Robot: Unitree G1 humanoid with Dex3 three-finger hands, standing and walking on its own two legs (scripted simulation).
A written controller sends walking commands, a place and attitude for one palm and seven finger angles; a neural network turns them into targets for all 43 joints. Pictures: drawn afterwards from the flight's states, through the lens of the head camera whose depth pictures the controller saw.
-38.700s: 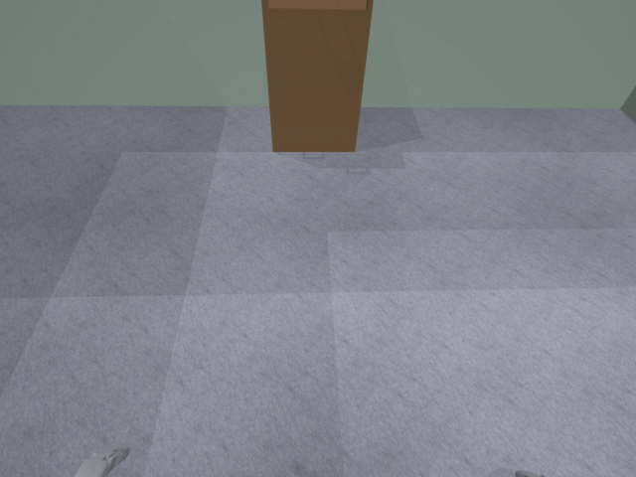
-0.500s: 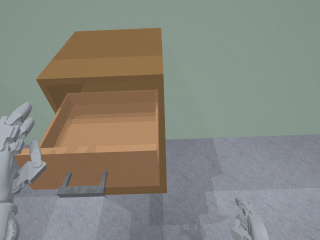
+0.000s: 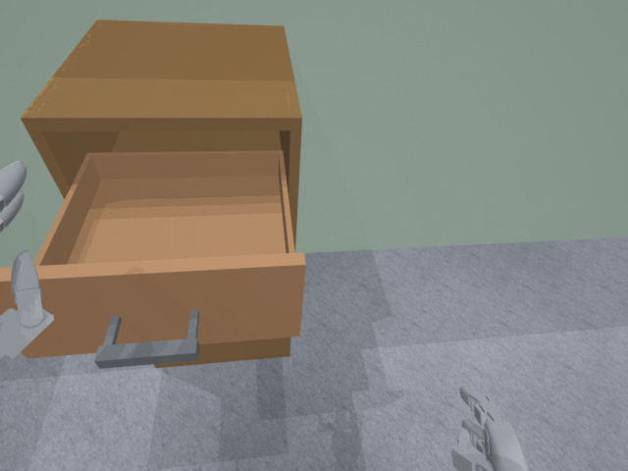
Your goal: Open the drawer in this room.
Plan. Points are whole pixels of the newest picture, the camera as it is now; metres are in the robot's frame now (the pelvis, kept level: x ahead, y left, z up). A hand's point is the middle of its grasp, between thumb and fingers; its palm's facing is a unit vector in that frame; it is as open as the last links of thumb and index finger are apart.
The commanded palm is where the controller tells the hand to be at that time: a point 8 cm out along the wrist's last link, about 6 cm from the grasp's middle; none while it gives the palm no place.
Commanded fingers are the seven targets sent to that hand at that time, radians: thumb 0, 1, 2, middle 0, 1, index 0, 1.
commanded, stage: step back with the hand held close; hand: left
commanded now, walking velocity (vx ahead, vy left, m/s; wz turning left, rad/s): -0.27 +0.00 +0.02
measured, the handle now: (152, 337) +0.27 +0.22 +0.02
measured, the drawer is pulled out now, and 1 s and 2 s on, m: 0.30 0.30 0.30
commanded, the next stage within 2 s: stop stepping back and stand still in 0.64 s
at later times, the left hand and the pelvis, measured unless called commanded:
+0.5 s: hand out of the picture +0.10 +0.23 +0.21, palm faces +0.43 -0.82 -0.38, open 7.4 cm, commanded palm +0.04 +0.27 +0.21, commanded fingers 0.00 0.90 0.90 -0.20 -0.30 -0.20 -0.30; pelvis -0.11 -0.01 +0.00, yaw -3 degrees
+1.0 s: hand out of the picture -0.05 +0.21 +0.21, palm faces +0.39 -0.81 -0.44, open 7.4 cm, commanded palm -0.10 +0.26 +0.21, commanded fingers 0.00 0.90 0.90 -0.20 -0.30 -0.20 -0.30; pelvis -0.24 -0.02 +0.00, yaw -1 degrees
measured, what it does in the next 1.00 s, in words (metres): walks backwards: right foot, then left foot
